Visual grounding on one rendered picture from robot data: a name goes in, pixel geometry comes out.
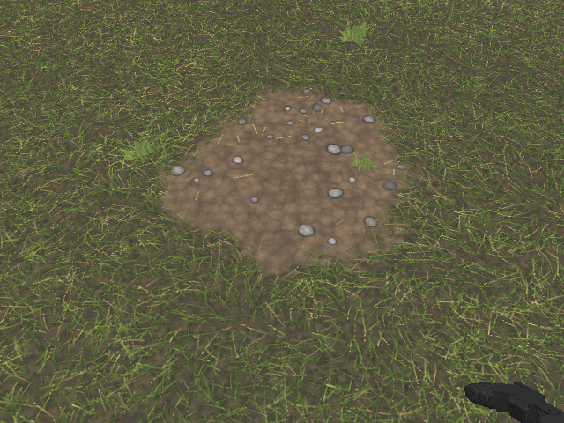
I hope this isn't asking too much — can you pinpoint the right robot hand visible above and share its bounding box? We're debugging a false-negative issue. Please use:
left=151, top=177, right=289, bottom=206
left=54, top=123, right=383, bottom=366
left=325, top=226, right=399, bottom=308
left=464, top=382, right=564, bottom=423

